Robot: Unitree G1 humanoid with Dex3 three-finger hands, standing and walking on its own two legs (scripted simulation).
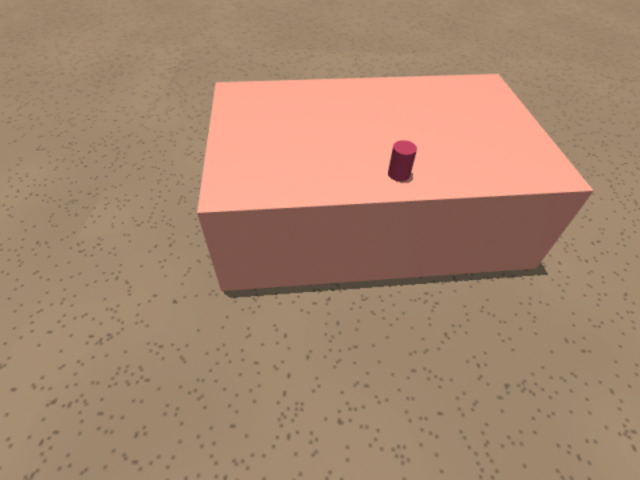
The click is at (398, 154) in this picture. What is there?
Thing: squat round
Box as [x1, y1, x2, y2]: [388, 140, 416, 180]
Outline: 409,141 401,140 395,142 393,145 388,174 391,178 395,180 405,180 409,177 416,150 415,145
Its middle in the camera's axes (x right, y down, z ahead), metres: +0.27 -0.26 +1.26
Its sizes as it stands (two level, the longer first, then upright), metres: 0.073 0.073 0.107
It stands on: a support 0.42 m high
